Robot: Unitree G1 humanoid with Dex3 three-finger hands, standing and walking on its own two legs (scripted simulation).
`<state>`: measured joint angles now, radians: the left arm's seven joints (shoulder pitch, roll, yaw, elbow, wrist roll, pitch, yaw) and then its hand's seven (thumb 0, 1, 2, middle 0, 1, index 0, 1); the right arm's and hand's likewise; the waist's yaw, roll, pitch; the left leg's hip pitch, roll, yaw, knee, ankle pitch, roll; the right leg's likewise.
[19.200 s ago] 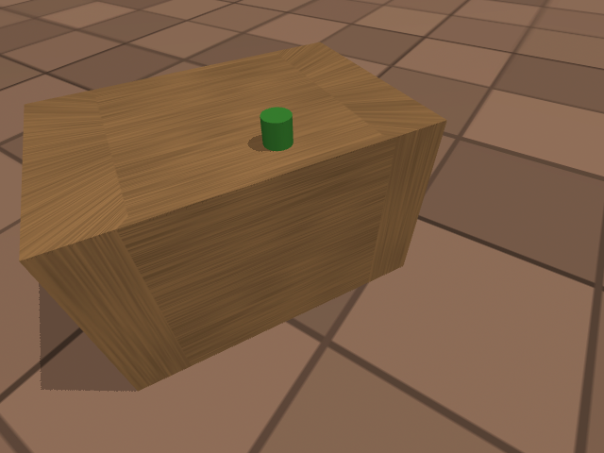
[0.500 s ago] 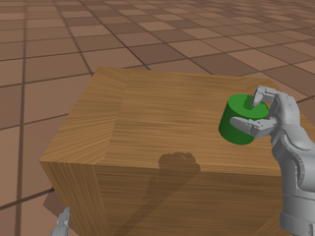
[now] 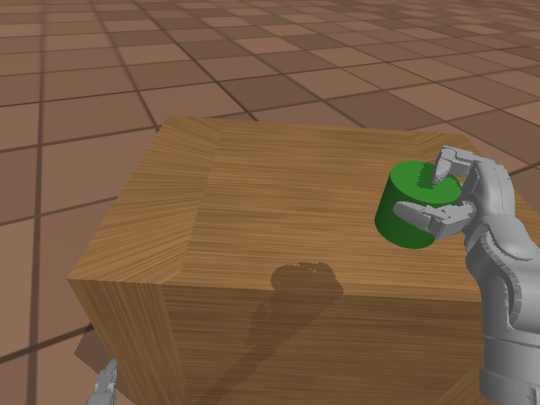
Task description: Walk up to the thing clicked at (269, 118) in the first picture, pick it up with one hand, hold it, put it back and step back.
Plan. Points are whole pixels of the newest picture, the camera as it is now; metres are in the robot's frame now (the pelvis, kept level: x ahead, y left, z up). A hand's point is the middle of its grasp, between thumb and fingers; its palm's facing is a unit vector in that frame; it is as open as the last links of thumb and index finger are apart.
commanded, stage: crouch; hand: right
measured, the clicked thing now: (414, 204) +0.34 -0.16 +0.21
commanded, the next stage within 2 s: lower in 1.42 s
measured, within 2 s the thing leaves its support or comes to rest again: neither
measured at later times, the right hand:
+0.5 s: hand (407, 204) +0.40 -0.19 +0.16, palm faces +0.21 +0.98 -0.01, open 7.5 cm
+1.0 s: hand (398, 201) +0.46 -0.21 +0.12, palm faces +0.21 +0.98 +0.00, open 7.6 cm
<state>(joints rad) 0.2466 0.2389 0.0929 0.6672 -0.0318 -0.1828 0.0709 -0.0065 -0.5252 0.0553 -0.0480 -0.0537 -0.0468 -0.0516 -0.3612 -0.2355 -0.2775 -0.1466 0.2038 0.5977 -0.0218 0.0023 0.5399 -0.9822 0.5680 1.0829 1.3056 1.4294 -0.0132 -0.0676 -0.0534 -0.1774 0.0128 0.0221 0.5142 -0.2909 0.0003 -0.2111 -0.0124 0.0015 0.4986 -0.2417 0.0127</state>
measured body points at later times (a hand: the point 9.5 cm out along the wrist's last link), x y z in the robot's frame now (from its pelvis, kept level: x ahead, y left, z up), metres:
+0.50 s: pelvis -0.01 +0.00 +0.00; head -0.01 +0.01 +0.45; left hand +0.13 +0.27 -0.08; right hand +0.38 -0.24 +0.16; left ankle -0.01 +0.12 -0.74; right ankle +0.02 -0.13 -0.74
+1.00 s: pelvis +0.00 -0.02 -0.01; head +0.04 -0.02 +0.44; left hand +0.13 +0.24 -0.09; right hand +0.44 -0.26 +0.12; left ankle -0.01 +0.12 -0.74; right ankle +0.02 -0.13 -0.74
